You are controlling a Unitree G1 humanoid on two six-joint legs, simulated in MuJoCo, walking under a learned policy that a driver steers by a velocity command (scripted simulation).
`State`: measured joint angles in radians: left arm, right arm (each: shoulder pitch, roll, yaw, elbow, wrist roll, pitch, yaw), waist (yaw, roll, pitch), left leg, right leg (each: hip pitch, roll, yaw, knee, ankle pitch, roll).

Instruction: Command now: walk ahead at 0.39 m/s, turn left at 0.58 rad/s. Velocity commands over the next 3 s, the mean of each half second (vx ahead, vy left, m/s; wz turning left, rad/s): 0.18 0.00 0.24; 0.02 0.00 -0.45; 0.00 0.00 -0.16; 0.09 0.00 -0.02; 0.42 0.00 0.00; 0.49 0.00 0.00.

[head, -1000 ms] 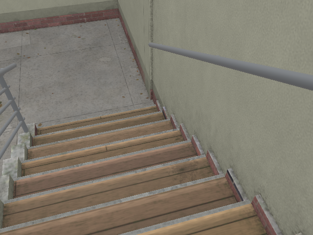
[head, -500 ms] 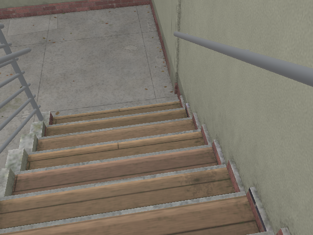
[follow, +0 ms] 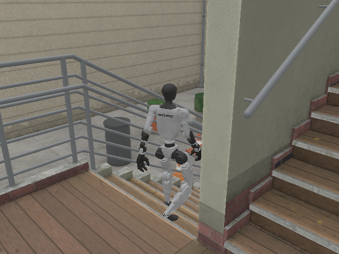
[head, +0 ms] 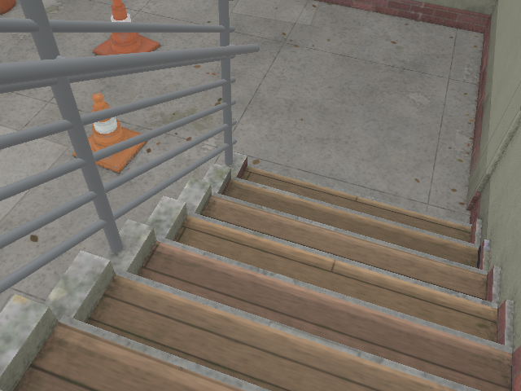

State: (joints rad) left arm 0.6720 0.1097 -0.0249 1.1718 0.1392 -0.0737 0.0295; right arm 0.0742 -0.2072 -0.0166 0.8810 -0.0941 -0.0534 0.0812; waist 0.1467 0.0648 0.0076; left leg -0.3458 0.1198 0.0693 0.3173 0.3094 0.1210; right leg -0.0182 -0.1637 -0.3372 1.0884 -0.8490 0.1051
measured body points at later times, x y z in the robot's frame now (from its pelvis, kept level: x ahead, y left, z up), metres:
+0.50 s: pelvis +0.19 -0.05 -0.11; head +0.21 -0.06 +0.33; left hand +0.29 +0.20 -0.24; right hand +0.12 -0.25 -0.27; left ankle +0.08 +0.10 -0.77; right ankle +0.32 -0.16 -0.82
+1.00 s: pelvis +0.29 -0.14 -0.22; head +0.30 -0.15 +0.23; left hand +0.31 +0.09 -0.36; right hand +0.44 -0.37 -0.32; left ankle +0.40 +0.00 -0.80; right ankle +0.31 -0.20 -0.93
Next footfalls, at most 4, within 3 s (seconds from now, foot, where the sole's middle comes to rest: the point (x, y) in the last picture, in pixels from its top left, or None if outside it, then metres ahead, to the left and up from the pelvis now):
0.36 right None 0.26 -0.13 -0.83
0.60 right None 0.35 -0.20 -0.97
1.24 left None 0.43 -0.01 -0.97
1.56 right None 0.37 -0.22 -0.97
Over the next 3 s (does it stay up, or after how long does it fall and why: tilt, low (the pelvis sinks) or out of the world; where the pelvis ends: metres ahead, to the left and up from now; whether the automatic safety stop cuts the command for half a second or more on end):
stays up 0.92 -0.24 -0.52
